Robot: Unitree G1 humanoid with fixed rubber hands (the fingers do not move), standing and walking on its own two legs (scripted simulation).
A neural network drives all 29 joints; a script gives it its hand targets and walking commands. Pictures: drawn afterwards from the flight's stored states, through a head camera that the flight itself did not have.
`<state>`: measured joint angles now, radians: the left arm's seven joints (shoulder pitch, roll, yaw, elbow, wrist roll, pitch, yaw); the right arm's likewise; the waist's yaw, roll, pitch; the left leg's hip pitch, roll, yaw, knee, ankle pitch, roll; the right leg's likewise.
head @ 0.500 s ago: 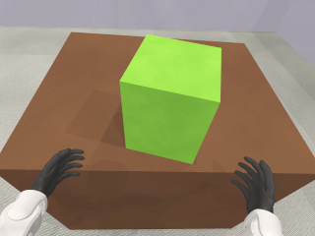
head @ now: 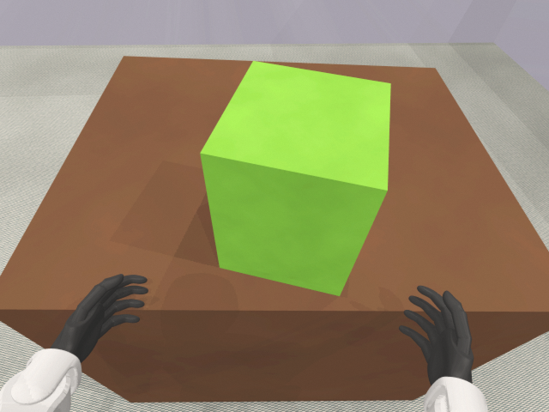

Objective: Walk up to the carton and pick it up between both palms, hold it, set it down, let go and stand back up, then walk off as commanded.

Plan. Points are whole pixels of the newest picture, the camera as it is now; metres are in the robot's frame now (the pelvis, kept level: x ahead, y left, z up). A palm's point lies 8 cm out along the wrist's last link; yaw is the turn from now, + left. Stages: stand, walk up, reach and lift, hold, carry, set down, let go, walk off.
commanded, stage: set down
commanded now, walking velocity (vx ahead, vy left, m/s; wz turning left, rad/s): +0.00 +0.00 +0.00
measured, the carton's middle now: (298, 183) +0.42 +0.00 +0.10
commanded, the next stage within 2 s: let go in 1.74 s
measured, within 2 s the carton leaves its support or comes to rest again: neither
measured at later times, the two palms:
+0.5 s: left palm (82, 364) +0.17 +0.26 +0.03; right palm (443, 387) +0.16 -0.18 +0.03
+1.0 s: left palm (87, 385) +0.16 +0.26 +0.00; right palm (440, 404) +0.15 -0.18 +0.00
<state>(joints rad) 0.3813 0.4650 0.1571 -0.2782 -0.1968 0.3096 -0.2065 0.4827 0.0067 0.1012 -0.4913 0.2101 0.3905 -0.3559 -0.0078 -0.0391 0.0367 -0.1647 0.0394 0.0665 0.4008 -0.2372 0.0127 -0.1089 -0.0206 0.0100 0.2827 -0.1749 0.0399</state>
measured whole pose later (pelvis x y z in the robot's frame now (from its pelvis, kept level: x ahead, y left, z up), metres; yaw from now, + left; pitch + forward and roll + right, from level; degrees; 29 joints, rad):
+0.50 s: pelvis +0.00 +0.00 +0.00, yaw +0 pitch +0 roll -1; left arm 0.47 0.46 0.11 -0.20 -0.20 0.20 -0.18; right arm 0.52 -0.02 0.10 -0.26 0.16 0.16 -0.27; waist -0.01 -0.03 0.05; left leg -0.16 0.04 0.07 0.40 -0.24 0.01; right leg -0.11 -0.02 0.01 0.28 -0.18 0.04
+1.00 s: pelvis +0.00 -0.01 +0.00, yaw +0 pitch +0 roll -1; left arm 0.47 0.46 0.06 -0.08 -0.20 0.20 -0.13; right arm 0.52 -0.04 0.10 -0.10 0.11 0.08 -0.19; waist -0.01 -0.01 0.05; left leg -0.15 0.04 0.07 0.37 -0.22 0.00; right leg -0.11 -0.02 0.01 0.28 -0.18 0.04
